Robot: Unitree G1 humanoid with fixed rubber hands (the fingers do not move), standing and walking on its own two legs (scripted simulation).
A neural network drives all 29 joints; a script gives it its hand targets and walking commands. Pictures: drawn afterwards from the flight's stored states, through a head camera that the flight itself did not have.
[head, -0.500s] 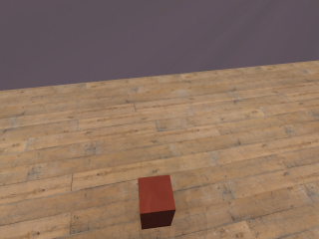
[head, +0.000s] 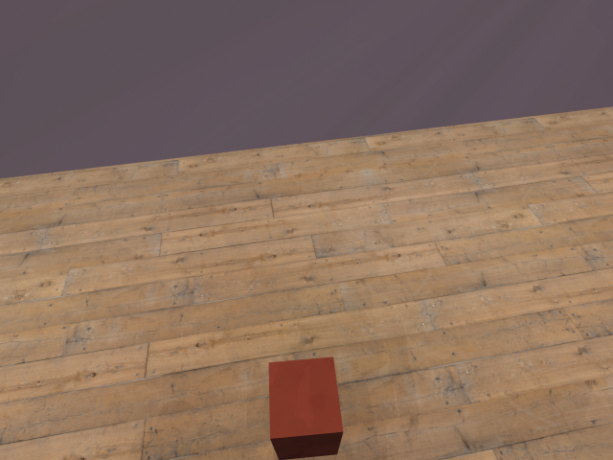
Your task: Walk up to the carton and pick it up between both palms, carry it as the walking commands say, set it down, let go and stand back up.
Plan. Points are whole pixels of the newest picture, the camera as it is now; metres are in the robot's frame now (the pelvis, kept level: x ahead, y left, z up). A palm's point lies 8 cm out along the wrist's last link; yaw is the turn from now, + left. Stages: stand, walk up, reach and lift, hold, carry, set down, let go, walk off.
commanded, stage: walk up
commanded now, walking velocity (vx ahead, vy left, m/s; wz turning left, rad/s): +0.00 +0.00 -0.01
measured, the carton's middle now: (304, 411) +0.34 +0.03 -0.63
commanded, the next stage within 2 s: stand in 0.48 s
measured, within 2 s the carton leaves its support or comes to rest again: neither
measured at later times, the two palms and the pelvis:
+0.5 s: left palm out of the picture -0.04 +0.20 -0.15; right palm out of the picture -0.06 -0.19 -0.15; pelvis -0.01 +0.01 +0.00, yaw -1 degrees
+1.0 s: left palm out of the picture -0.04 +0.22 -0.15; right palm out of the picture -0.07 -0.18 -0.15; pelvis -0.02 +0.01 +0.00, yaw -1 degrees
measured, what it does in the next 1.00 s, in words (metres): stands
